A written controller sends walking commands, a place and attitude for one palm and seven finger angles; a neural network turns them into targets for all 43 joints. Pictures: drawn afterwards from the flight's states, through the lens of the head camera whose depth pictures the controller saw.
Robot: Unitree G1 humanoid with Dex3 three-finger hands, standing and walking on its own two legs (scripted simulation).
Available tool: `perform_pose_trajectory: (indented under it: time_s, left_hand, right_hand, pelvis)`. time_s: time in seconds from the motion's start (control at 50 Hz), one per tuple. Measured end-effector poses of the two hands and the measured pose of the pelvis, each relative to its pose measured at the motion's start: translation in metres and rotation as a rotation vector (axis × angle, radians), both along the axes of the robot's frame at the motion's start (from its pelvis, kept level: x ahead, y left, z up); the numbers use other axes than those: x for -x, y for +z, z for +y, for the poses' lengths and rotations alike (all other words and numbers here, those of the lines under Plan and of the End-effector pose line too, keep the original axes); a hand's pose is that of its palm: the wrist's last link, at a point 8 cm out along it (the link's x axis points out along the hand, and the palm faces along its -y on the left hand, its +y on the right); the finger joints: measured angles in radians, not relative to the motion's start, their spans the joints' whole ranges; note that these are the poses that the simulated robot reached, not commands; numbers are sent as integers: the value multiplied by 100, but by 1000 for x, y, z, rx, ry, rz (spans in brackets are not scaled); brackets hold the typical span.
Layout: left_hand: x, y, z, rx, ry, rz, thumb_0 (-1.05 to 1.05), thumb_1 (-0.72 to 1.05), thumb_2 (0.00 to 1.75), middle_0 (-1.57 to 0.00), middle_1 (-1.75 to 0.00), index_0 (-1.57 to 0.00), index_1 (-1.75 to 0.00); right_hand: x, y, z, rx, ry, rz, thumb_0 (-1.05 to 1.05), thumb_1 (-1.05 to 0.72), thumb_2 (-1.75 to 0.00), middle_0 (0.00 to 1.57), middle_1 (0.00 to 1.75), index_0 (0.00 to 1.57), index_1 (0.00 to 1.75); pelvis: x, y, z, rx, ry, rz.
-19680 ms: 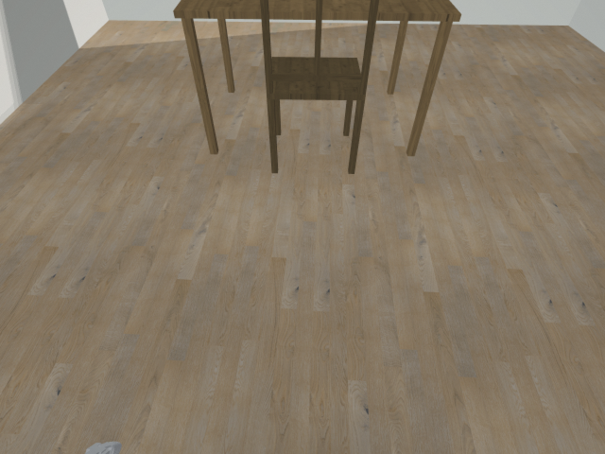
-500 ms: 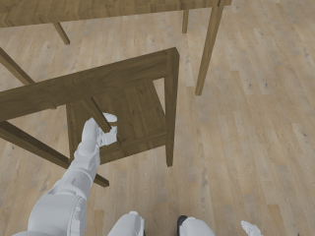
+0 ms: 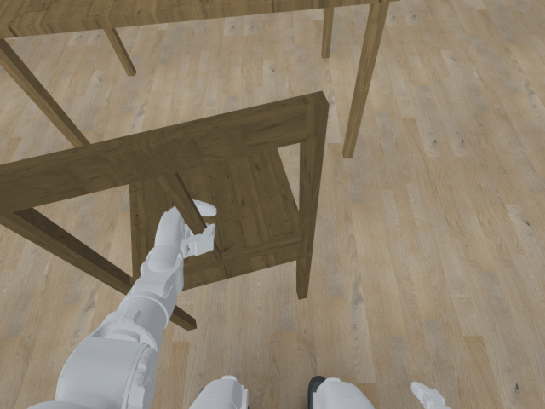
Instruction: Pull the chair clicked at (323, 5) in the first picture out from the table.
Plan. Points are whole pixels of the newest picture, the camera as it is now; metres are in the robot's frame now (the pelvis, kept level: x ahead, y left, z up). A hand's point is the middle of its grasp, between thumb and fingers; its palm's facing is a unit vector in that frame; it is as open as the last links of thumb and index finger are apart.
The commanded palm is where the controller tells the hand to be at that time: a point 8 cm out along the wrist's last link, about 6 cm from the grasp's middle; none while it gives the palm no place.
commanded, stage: step backward, pulling the chair out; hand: left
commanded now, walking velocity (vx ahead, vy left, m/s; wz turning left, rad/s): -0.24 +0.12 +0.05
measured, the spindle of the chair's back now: (196, 224) +0.41 +0.14 -0.06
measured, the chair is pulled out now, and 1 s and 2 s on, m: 0.50 0.61 0.61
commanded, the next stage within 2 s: stop walking, hand still on the chair in 0.04 s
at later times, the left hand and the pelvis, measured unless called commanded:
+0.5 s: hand (203, 300) +0.27 +0.12 -0.05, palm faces -0.04 -0.98 -0.17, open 5.5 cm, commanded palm +0.25 +0.17 -0.04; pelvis -0.03 +0.01 +0.00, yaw +1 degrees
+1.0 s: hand (202, 303) +0.27 +0.12 -0.05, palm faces -0.07 -0.98 -0.18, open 5.5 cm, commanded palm +0.25 +0.17 -0.04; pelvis -0.01 +0.02 +0.01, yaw +0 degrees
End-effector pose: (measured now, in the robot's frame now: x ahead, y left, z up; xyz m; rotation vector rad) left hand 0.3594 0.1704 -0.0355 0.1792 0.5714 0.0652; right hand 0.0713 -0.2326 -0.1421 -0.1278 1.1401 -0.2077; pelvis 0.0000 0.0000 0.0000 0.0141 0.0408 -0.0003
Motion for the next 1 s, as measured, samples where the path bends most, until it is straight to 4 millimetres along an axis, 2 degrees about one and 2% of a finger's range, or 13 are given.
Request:
perform_pose_trajectory:
  time_s: [0.16, 0.2, 0.28, 0.36, 0.52, 0.72, 0.8, 0.9, 1.0]
  left_hand:
    - [29, 1, 0, 1, -45, 3, 3, 66, 75, -18, -112, -49, -145]
    - [38, 2, 0, 6, -62, -8, 4, 66, 75, -17, -113, -49, -145]
    - [60, 2, 1, 14, -71, -17, 4, 68, 74, -15, -113, -49, -145]
    - [81, 2, 0, 15, -68, -21, 4, 67, 75, -16, -114, -49, -145]
    - [106, 2, -3, 12, -51, -7, 5, 65, 77, -18, -114, -49, -145]
    - [108, 2, -2, 4, -83, -13, 4, 65, 77, -19, -116, -49, -145]
    - [108, 2, -2, 5, -87, -14, 4, 65, 77, -19, -117, -49, -145]
    - [108, 2, -2, 8, -84, -14, 4, 65, 77, -18, -117, -49, -145]
    - [108, 2, -2, 11, -82, -14, 4, 65, 78, -18, -118, -49, -145]
  right_hand:
    - [33, 4, -17, 117, 21, 10, 1, -90, -90, 21, 30, 21, 30]
    - [40, 11, -18, 136, 9, 8, 1, -90, -90, 21, 30, 20, 30]
    - [48, 19, -13, 128, 13, -25, 1, -90, -90, 20, 29, 20, 30]
    - [48, 17, -5, 84, 21, -44, 1, -90, -90, 20, 29, 20, 30]
    - [24, 17, 4, 48, 22, -98, 1, -90, -90, 21, 30, 20, 30]
    - [-29, 33, 10, 75, 45, -205, 1, -90, -90, 21, 30, 20, 30]
    - [-44, 40, 12, 78, 54, -242, 1, -90, -90, 21, 30, 20, 30]
    - [-49, 44, 12, 79, 58, -249, 1, -90, -90, 21, 30, 20, 30]
    - [-42, 42, 11, 81, 52, -215, 1, -90, -90, 21, 30, 20, 30]
  pelvis:
    - [33, -5, 18, 3, 43, 10]
    - [42, -3, 21, -15, 29, -6]
    - [49, -1, 21, -6, 13, -30]
    - [48, -2, 14, -1, 13, -59]
    - [30, 3, 12, 1, 13, -51]
    - [18, 5, 19, -3, 7, -49]
    - [16, 5, 19, -2, 6, -49]
    - [15, 6, 18, 0, 5, -45]
    - [12, 6, 18, 4, 7, -41]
